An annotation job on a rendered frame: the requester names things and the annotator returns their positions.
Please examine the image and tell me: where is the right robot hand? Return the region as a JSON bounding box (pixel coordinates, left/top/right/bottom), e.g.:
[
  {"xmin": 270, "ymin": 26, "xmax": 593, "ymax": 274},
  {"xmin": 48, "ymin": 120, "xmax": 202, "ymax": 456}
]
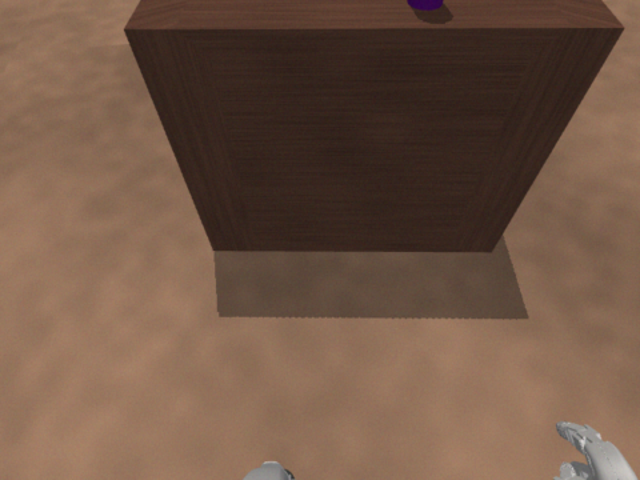
[{"xmin": 553, "ymin": 421, "xmax": 638, "ymax": 480}]

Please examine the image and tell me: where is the bottle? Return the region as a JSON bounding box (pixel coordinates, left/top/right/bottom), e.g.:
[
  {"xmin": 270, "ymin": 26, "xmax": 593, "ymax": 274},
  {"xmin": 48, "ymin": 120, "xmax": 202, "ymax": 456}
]
[{"xmin": 407, "ymin": 0, "xmax": 443, "ymax": 10}]

